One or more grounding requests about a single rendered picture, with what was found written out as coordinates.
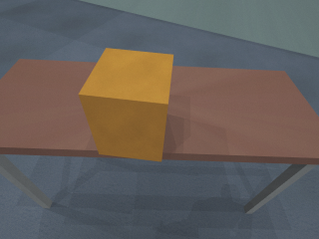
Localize table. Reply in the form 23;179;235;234
0;59;319;214

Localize carton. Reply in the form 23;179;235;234
79;48;173;162

